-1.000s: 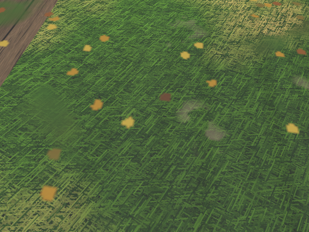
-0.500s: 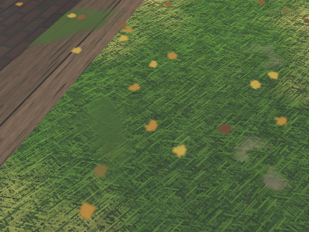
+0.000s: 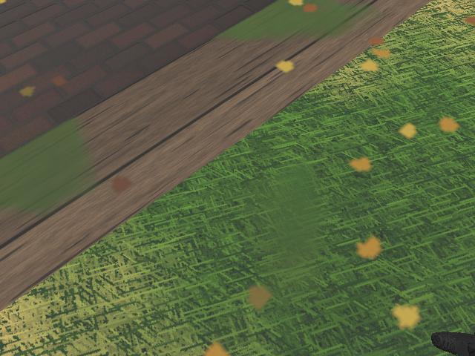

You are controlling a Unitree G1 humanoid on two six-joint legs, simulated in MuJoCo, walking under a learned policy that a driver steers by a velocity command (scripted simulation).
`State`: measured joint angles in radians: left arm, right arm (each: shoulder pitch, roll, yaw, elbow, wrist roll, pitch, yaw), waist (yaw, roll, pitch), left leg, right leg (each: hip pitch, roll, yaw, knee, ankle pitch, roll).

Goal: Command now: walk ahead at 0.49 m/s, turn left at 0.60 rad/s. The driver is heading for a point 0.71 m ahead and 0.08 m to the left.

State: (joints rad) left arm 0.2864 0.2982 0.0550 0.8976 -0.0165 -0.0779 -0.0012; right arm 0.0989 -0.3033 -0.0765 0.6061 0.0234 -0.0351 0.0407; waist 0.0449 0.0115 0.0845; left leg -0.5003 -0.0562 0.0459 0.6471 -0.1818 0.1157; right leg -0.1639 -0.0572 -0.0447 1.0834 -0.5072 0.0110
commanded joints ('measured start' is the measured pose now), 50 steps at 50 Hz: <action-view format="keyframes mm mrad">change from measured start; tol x32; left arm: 1 -115 141 16 -158 -17 -75 -10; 50 79 140 6 -108 -12 4 -2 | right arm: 1 225 -159 -48 -10 -6 -26 -8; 23 425 -62 8 56 15 -25 -58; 42 -141 -30 23 -69 -1 -58 -1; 50 171 -102 -1 34 -25 -31 -18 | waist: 1 -115 -6 -215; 20 -25 122 -132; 23 24 -278 -405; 41 52 -88 -25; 48 -131 232 -583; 50 -103 103 -320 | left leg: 1 651 308 -595 -361 -32 211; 19 391 210 -425 -231 154 69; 24 -293 23 -254 677 -324 -95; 42 -87 101 -55 -118 161 -89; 47 903 437 -463 -102 798 190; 50 669 386 -369 -196 783 179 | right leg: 1 -610 -28 135 206 120 -41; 20 -116 50 74 -627 461 -50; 23 524 -344 880 -785 6 -319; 35 43 -133 190 -938 544 -223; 45 177 -120 100 -596 1022 -115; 48 -418 110 163 175 -166 28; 50 -500 10 133 173 -84 29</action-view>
